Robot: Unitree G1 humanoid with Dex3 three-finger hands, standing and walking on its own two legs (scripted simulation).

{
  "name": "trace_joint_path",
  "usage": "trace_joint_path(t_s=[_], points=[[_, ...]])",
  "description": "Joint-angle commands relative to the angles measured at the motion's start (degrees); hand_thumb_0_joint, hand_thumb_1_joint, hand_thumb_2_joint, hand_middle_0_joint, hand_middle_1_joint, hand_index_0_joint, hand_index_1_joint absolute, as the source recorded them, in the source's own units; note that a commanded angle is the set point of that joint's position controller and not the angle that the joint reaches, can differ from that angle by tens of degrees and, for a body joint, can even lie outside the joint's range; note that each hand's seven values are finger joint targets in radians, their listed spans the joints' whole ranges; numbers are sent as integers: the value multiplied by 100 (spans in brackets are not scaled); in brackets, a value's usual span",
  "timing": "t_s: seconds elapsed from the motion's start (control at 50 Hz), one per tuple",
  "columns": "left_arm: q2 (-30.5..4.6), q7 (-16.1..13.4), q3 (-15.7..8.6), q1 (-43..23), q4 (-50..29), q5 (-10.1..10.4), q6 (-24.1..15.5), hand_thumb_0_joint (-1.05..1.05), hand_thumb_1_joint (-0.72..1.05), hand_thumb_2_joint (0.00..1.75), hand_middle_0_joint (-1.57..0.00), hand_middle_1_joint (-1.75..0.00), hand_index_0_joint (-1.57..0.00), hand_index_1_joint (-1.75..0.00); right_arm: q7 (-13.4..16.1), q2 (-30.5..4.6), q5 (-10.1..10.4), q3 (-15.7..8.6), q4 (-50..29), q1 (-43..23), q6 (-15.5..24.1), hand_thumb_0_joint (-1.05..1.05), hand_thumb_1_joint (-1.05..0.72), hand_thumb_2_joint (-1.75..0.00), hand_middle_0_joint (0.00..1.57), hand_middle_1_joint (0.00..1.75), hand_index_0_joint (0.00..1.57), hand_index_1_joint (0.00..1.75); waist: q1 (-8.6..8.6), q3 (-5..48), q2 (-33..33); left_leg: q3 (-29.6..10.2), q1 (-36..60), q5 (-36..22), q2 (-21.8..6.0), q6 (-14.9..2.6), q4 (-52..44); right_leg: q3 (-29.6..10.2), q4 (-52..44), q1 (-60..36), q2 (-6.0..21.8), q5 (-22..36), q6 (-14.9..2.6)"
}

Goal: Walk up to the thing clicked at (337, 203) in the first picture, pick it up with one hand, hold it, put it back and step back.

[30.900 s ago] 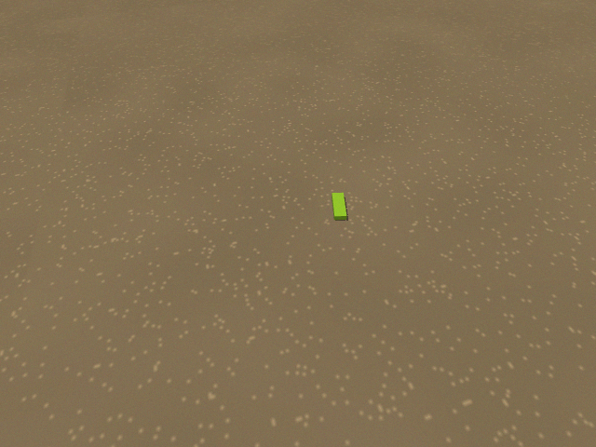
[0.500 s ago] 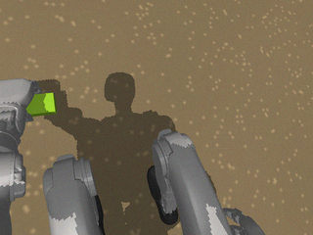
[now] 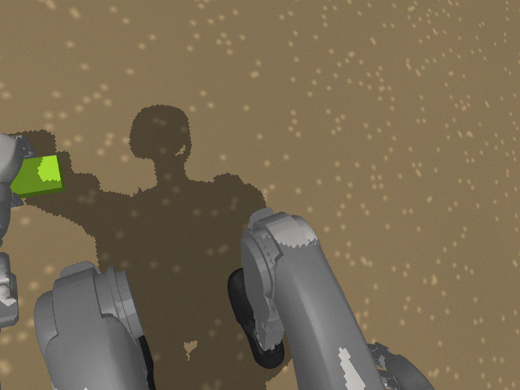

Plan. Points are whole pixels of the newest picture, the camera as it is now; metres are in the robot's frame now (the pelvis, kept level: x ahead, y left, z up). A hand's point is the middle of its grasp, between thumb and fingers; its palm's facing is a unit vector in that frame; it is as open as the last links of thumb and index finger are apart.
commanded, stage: rest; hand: left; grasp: from above
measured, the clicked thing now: (6, 181) +0.47 +0.27 -0.25
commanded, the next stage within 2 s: open in 1.10 s
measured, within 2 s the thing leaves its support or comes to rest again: rests again in 0.58 s
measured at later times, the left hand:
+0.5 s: hand (12, 186) +0.46 +0.26 -0.25, palm faces -0.48 -0.08 -0.87, open 8.3 cm
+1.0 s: hand (18, 183) +0.46 +0.26 -0.26, palm faces -0.47 -0.09 -0.88, open 8.2 cm
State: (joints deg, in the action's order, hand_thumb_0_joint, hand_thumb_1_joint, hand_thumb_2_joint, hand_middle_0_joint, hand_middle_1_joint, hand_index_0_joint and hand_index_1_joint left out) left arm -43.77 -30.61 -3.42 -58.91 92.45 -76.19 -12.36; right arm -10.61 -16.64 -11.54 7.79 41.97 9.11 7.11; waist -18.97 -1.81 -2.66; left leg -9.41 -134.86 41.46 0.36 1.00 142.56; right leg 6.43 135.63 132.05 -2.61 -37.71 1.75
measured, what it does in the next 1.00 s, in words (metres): stands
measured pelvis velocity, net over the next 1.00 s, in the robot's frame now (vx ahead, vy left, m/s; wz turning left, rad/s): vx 0.00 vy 0.01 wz -0.07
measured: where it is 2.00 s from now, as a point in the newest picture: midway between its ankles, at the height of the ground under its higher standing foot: (204, 363)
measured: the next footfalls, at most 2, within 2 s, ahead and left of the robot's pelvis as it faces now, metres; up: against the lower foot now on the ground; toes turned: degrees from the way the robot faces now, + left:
none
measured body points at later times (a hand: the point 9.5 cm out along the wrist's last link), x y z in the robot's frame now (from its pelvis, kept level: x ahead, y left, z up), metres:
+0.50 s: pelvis +0.00 +0.00 -0.01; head +0.28 +0.09 +0.33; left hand +0.48 +0.26 -0.20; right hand +0.01 -0.27 -0.07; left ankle +0.06 +0.13 -0.28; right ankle +0.10 -0.12 -0.28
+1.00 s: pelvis +0.00 +0.01 -0.01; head +0.28 +0.10 +0.32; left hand +0.48 +0.26 -0.21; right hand +0.01 -0.25 -0.07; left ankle +0.06 +0.13 -0.28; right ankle +0.10 -0.12 -0.28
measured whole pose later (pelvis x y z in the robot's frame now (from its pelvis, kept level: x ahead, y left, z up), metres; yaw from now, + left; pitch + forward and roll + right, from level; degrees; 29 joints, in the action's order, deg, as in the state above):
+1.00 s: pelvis +0.00 +0.01 -0.01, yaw -4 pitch +29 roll -13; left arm -53.8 -38.2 -5.7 -62.2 102.9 -76.6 -12.4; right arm -15.9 -19.9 -15.1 15.7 39.0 6.7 13.9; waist -24.1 -9.1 -6.9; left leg -13.6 -134.0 42.3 -0.1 0.7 146.3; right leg 9.9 135.8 129.9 -4.0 -36.6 2.7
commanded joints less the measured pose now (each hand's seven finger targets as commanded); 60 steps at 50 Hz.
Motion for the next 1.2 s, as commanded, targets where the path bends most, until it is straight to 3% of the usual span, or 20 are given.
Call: trace_joint_path(t_s=[0.0,0.02,0.04,0.08,0.1,0.12,0.18,0.2,0.3,0.38,0.42,0.52,0.56,0.58,0.62,0.74,0.78,0.84,0.92,1.18], points=[[-1319,-358,-229,-1842,-585,45,28,0,73,46,-108,-39,-110,-37,14,-1681,-20,-457,12,1276,89,0,-90,-90,20,30,20,30,-185,3803,2254,513,2816,-1389,13,-197,-1348,564,-1169,-2165,-120,1431,-383],[-1198,-350,-162,-1912,-505,25,34,0,75,45,-109,-39,-111,-36,-25,-1690,-47,-433,-10,1244,130,0,-90,-89,20,30,20,30,-305,3686,2242,482,2838,-1382,3,-191,-1299,603,-1143,-2053,-122,1418,-380],[-1550,-401,-386,-1941,-562,31,-12,0,74,46,-108,-39,-110,-36,-21,-1792,-57,-445,-20,1248,146,0,-89,-90,20,30,20,30,-285,3749,2290,436,2826,-1330,-7,-194,-1321,630,-1144,-2104,-138,1374,-384],[-1715,-445,-522,-1814,-520,-8,3,0,74,44,-108,-38,-111,-36,-62,-1750,-78,-418,34,1366,149,0,-90,-90,20,30,20,30,-241,3921,2355,487,2870,-1473,-12,-208,-1295,574,-1138,-2452,-146,1579,-348],[-1584,-461,-405,-1839,-630,-11,-9,0,76,44,-110,-38,-112,-35,-77,-1741,-65,-408,-42,1270,147,0,-90,-90,20,30,20,30,-192,3985,2412,482,2887,-1529,-16,-193,-1292,578,-1136,-2444,-158,1617,-358],[-1671,-481,-498,-1735,-443,7,2,0,78,46,-111,-38,-113,-36,-87,-1746,-82,-384,16,1271,149,0,-90,-90,20,30,20,30,-246,3906,2411,476,2832,-1527,-21,-203,-1241,596,-1125,-2453,-166,1634,-351],[-1475,-464,-318,-1905,-214,1,-24,0,80,44,-111,-39,-114,-36,-134,-1810,-136,-324,-23,1248,214,0,-90,-90,20,30,20,30,-459,3542,2280,424,2731,-1361,-27,-212,-1153,662,-1111,-2204,-160,1495,-355],[-1772,-485,-459,-1848,-427,3,-57,0,78,46,-112,-37,-114,-35,-123,-1864,-131,-346,23,1287,210,0,-90,-90,20,30,20,30,-366,3718,2424,410,2801,-1443,-40,-207,-1203,660,-1157,-2363,-180,1563,-347],[-1849,-585,-498,-1820,-219,-66,-119,0,82,43,-113,-38,-116,-36,-168,-1921,-207,-255,11,1306,233,0,-90,-90,20,30,20,30,-465,3596,2536,332,2941,-1527,-66,-153,-1175,751,-1046,-2337,-186,1601,-363],[-1822,-648,-320,-1999,-102,-57,-172,0,82,39,-113,-36,-116,-33,-220,-1956,-237,-143,-52,1174,340,0,-90,-90,20,30,20,30,-581,3254,2415,348,2595,-1155,-63,-211,-1090,720,-1127,-2331,-198,1360,-340],[-2035,-726,-440,-1825,-29,-91,-185,0,82,40,-114,-34,-117,-32,-215,-1999,-259,-130,15,1201,350,0,-90,-90,20,30,20,30,-507,3461,2392,321,2739,-1305,-84,-197,-1089,748,-1121,-2474,-225,1504,-327],[-1926,-832,-277,-1875,121,-78,-151,0,85,39,-116,-35,-119,-32,-288,-2016,-298,-23,-6,1078,451,0,-90,-90,20,30,20,30,-625,3311,2406,285,2677,-1377,-118,-200,-999,748,-1087,-2536,-268,1647,-309],[-2112,-912,-371,-1851,5,-50,-133,0,85,38,-116,-33,-119,-31,-297,-2078,-300,-9,-39,1081,462,0,-90,-90,20,30,20,30,-521,3452,2520,265,2748,-1452,-117,-185,-1099,764,-1127,-2646,-271,1693,-310],[-1946,-914,-251,-1824,245,-65,-104,0,86,36,-116,-34,-119,-31,-314,-2063,-300,27,-66,1019,487,0,-90,-90,20,30,20,30,-586,3253,2544,240,2745,-1383,-110,-155,-1120,820,-1064,-2444,-251,1589,-337],[-2069,-938,-305,-1808,375,-62,-65,0,88,36,-117,-35,-120,-31,-361,-2064,-346,70,-24,1025,522,0,-90,-90,20,30,20,30,-667,3137,2518,197,2729,-1261,-147,-169,-1104,849,-1022,-2431,-281,1551,-303],[-2135,-998,-294,-1851,309,-33,14,0,85,35,-116,-34,-119,-31,-410,-2147,-320,123,-124,934,595,0,-90,-90,20,30,20,30,-671,3168,2573,170,2772,-1239,-153,-164,-1154,854,-1062,-2495,-298,1548,-308],[-2042,-990,-200,-1886,329,31,16,0,83,36,-114,-33,-117,-30,-416,-2167,-299,134,-147,829,638,0,-90,-90,20,30,20,30,-685,3062,2523,137,2688,-1201,-157,-162,-1126,870,-1076,-2404,-288,1508,-313],[-2287,-995,-352,-1792,297,17,9,0,82,35,-115,-30,-117,-28,-424,-2165,-302,149,-117,933,616,0,-90,-90,20,30,20,30,-642,3189,2569,140,2716,-1313,-179,-166,-1137,840,-1101,-2621,-322,1615,-303],[-2117,-927,-258,-1835,468,56,6,0,83,34,-114,-32,-117,-29,-474,-2215,-312,218,-137,921,675,0,-90,-90,20,30,20,30,-827,2832,2474,82,2634,-1291,-173,-166,-1075,917,-1042,-2432,-271,1571,-294],[-2290,-921,-85,-1735,600,114,-109,0,81,30,-115,-27,-117,-25,-436,-2227,-310,437,-271,797,687,0,-91,-90,20,30,20,30,-816,2773,2273,25,2537,-1165,-214,-192,-1104,931,-1178,-2609,-344,1482,-257]])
